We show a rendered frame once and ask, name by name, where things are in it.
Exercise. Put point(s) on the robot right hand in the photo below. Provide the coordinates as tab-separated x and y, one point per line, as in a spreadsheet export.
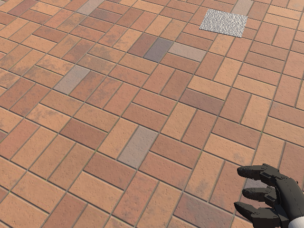
286	198

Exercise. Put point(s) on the right robot forearm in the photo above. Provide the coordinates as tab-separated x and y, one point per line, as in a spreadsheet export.
297	223

